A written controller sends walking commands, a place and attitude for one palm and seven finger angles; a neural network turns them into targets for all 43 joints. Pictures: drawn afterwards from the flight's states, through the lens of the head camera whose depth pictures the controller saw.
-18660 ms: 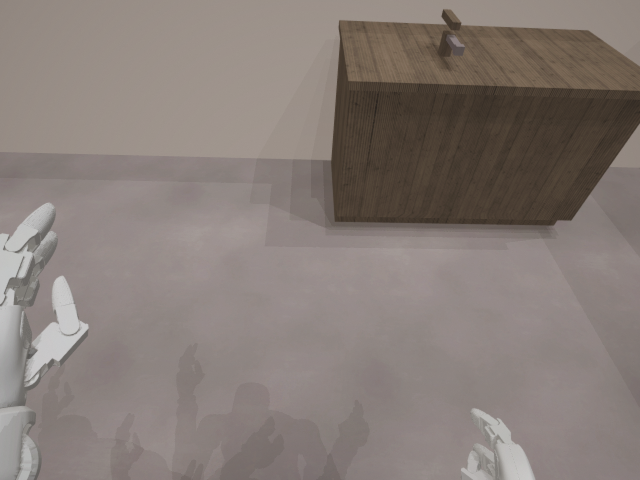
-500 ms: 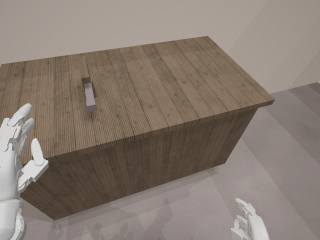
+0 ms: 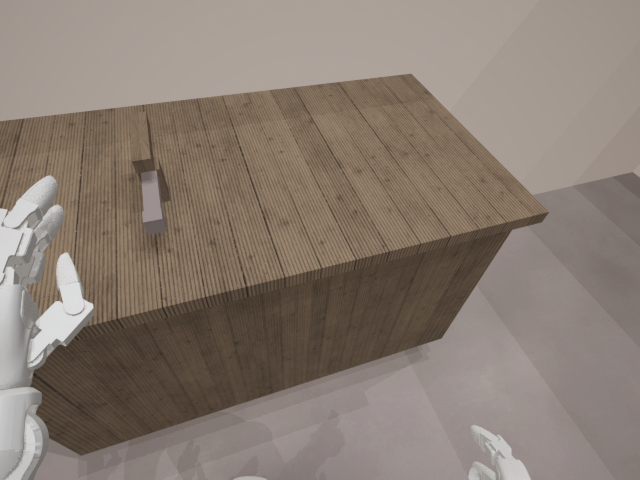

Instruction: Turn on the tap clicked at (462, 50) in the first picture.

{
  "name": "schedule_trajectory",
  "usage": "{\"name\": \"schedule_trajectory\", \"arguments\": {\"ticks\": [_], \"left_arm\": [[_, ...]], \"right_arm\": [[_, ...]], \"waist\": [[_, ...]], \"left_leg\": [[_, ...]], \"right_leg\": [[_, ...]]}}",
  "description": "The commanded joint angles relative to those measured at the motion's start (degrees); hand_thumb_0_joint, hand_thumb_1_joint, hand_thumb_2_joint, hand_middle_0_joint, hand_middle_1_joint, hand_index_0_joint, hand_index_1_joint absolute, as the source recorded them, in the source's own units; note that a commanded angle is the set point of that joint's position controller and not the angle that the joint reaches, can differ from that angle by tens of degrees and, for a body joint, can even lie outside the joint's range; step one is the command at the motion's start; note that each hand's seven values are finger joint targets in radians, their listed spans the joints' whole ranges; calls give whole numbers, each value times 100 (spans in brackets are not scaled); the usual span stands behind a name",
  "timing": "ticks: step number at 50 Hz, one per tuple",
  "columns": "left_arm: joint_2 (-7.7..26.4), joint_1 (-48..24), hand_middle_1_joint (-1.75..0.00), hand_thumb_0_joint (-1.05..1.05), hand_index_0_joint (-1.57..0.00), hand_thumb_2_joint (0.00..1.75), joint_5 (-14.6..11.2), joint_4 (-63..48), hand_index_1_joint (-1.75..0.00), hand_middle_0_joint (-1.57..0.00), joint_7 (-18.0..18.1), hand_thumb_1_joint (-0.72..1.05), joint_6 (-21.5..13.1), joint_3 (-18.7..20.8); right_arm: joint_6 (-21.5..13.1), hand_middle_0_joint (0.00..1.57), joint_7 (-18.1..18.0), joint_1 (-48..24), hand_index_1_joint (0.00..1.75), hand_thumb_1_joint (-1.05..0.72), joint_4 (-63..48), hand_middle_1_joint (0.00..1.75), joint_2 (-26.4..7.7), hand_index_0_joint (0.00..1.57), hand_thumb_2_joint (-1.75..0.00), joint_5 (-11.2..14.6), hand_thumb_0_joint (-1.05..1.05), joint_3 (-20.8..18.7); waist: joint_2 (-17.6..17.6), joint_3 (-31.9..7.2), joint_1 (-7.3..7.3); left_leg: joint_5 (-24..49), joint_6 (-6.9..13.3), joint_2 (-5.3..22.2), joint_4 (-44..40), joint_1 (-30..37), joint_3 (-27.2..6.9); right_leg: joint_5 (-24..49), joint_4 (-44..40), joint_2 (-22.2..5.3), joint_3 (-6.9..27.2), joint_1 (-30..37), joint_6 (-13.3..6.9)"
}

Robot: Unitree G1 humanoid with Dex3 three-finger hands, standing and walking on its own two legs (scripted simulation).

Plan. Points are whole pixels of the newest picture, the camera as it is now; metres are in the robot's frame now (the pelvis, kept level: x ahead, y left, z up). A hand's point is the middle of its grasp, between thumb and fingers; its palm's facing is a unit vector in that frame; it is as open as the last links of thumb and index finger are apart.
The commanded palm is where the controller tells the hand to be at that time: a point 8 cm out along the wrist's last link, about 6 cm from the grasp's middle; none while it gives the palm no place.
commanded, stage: shuffle to correct the standing spot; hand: left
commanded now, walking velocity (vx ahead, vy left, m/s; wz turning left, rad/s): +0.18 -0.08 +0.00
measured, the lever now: (154, 221) +0.45 +0.29 +0.02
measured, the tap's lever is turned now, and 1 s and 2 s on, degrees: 0 0 0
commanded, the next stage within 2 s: come to a stop and stand still in 0.32 s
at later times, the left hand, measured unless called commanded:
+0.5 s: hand (185, 226) +0.32 +0.17 +0.18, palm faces +0.41 -0.82 -0.39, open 7.4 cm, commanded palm +0.26 +0.21 +0.19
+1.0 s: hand (202, 207) +0.35 +0.17 +0.17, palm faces +0.41 -0.86 -0.31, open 7.4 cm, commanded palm +0.30 +0.21 +0.19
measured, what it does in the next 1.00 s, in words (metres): walks ahead: left foot, then right foot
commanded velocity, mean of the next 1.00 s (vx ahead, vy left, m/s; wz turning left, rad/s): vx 0.00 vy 0.00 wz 0.00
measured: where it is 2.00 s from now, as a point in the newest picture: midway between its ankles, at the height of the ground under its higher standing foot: outside the picture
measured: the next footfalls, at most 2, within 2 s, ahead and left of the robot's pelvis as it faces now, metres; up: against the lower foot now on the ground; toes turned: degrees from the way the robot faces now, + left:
left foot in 0.08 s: +0.10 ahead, +0.12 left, +0.00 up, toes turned +2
right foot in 0.38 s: +0.16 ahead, -0.15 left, +0.00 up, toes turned +0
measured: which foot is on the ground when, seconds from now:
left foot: up 0.00-0.06, down 0.08-0.40, up 0.42-0.64, down 0.66-1.00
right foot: down 0.00-0.10, up 0.12-0.36, down 0.38-1.00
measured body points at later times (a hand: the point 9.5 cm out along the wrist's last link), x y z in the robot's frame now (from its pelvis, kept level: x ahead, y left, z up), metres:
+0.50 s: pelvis +0.10 -0.07 -0.01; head +0.12 -0.07 +0.44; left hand +0.29 +0.22 +0.20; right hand +0.27 -0.29 -0.10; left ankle +0.08 +0.07 -0.67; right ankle +0.17 -0.16 -0.73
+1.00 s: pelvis +0.13 -0.07 +0.01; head +0.14 -0.06 +0.46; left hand +0.32 +0.21 +0.19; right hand +0.31 -0.28 -0.07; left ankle +0.17 +0.04 -0.73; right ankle +0.17 -0.16 -0.73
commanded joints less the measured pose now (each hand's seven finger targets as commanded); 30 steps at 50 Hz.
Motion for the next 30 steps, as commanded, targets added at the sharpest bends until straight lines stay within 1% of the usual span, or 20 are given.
{"name": "schedule_trajectory", "arguments": {"ticks": [1,2,3,4,5,6,7,8,12,15,17,18,19,20,21,22,24,26,28,30], "left_arm": [[1234,-404,-30,0,-20,90,-42,-1540,-30,-20,196,90,-513,1056],[1224,-462,-30,0,-20,90,-95,-1584,-30,-20,189,90,-469,1053],[1264,-420,-30,0,-20,90,-128,-1654,-30,-20,177,90,-466,1106],[1227,-500,-30,0,-20,90,-133,-1896,-30,-20,173,90,-521,1118],[1374,-685,-30,0,-20,90,-112,-1936,-30,-20,171,90,-627,1174],[1390,-621,-30,0,-20,90,-113,-1446,-30,-20,99,90,-572,1207],[1359,-710,-30,0,-20,90,-125,-1410,-30,-20,9,90,-476,1154],[1289,-624,-30,0,-20,90,-52,-1406,-30,-20,-36,90,-437,1084],[1037,365,-30,0,-20,90,-2,-1614,-30,-20,-125,90,-492,1128],[1072,590,-30,0,-20,90,15,-1555,-30,-20,-94,90,-512,1163],[1083,192,-30,0,-20,90,39,-1406,-30,-20,-34,90,-464,1130],[1275,-38,-30,0,-20,90,66,-1293,-30,-20,19,90,-456,1277],[1355,-279,-30,0,-20,90,108,-1131,-30,-20,49,90,-417,1286],[1495,-506,-30,0,-20,90,132,-1137,-30,-20,103,90,-349,1346],[1475,-703,-30,0,-20,90,109,-1206,-30,-20,140,90,-330,1343],[1173,-847,-30,0,-20,90,76,-1306,-30,-20,90,90,-287,932],[1197,-523,-30,0,-20,90,86,-1417,-30,-20,100,90,-364,975],[1170,-193,-30,0,-20,90,65,-1544,-30,-20,165,90,-436,1035],[1144,133,-30,0,-20,90,22,-1824,-30,-20,245,90,-493,1113],[1152,217,-30,0,-20,90,-13,-2007,-30,-20,312,90,-491,1154]], "right_arm": [[-250,20,49,-746,30,-90,-1080,30,-409,20,-90,-33,0,-98],[-239,20,23,-746,30,-90,-1010,30,-441,20,-90,-43,0,-134],[-219,20,-1,-630,30,-90,-998,30,-527,20,-90,-39,0,-206],[-210,20,11,-757,30,-90,-1104,30,-770,20,-90,-75,0,-351],[-295,20,39,-785,30,-90,-1167,30,-619,20,-90,-110,0,-280],[-319,20,71,-784,30,-90,-1118,30,-648,20,-90,-104,0,-275],[-371,20,75,-954,30,-90,-1102,30,-662,20,-90,-119,0,-257],[-362,20,92,-912,30,-90,-1029,30,-670,20,-90,-71,0,-298],[-425,20,186,-780,30,-90,-1085,30,-649,20,-90,9,0,-330],[-513,20,196,-578,30,-90,-1163,30,-660,20,-90,28,0,-313],[-502,20,123,-652,30,-90,-1159,30,-575,20,-90,40,0,-216],[-503,20,92,-640,30,-90,-1095,30,-576,20,-90,16,0,-245],[-485,20,88,-625,30,-90,-1077,30,-478,20,-90,15,0,-255],[-481,20,68,-697,30,-90,-1122,30,-466,20,-90,-6,0,-252],[-472,20,44,-687,30,-90,-1051,30,-542,20,-90,-19,0,-244],[-470,20,88,-782,30,-90,-1015,30,-636,20,-90,71,0,-312],[-406,20,132,-852,30,-90,-892,30,-603,20,-90,8,0,-186],[-361,20,91,-914,30,-90,-894,30,-520,20,-90,-41,0,-115],[-409,20,28,-974,30,-90,-986,30,-460,20,-90,-70,0,-113],[-424,20,-6,-882,30,-90,-1039,30,-504,20,-90,-82,0,-171]], "waist": [[2,-387,38],[343,-643,-145],[817,-1135,-264],[2088,-1415,-228],[1890,-1356,-204],[1055,-766,-169],[869,-358,-183],[805,-66,-172],[1313,-498,92],[1418,-743,36],[936,-790,14],[473,-915,31],[-699,-977,49],[-1730,-1036,46],[-1429,-822,32],[-1182,-738,-10],[-244,-515,-21],[-47,-738,-6],[-228,-974,60],[-204,-1068,7]], "left_leg": [[597,65,161,-1189,-272,476],[1516,60,-129,-2083,979,708],[2463,298,-19,-2401,2507,153],[3428,896,1424,-2609,3708,-2104],[3243,1415,2100,-2992,3437,-3376],[2625,1631,2217,-3281,2617,-3496],[2436,1646,2245,-3416,2087,-3418],[2447,1618,2165,-3383,1744,-2928],[2380,863,1236,-3057,824,-315],[2149,644,1208,-2739,507,-87],[1526,404,974,-2016,215,269],[1082,289,785,-1186,-62,388],[137,121,255,302,-590,658],[-845,-2,-122,1558,-1510,447],[-805,-26,130,2090,-1580,35],[-606,-28,222,2211,-1405,-154],[-38,-87,467,1515,-1008,-233],[183,-69,356,113,-169,6],[462,-65,172,-1168,379,226],[1274,-108,11,-1920,855,328]], "right_leg": [[3429,-359,-1567,1207,679,-762],[3423,495,-1212,675,167,-450],[3047,1814,-689,157,-700,-23],[746,3335,-48,49,-2276,330],[-708,4270,147,662,-2710,261],[-569,4545,-50,987,-3015,266],[-422,4684,-286,962,-3251,332],[-179,4697,-485,1000,-3434,343],[736,2305,-706,317,-2013,337],[1137,639,-430,-231,-772,417],[1426,-112,-114,-655,113,479],[1193,-437,-238,-391,612,392],[722,-916,-984,968,780,-3],[570,-1450,-2110,2973,983,-653],[417,-1751,-2422,3197,592,-844],[123,-1908,-2353,3313,264,-843],[1373,-1553,-2344,2432,-169,-867],[2355,-1240,-2010,1372,-314,-612],[2597,-1005,-1877,949,-46,-421],[2322,-894,-1816,995,-55,-207]]}}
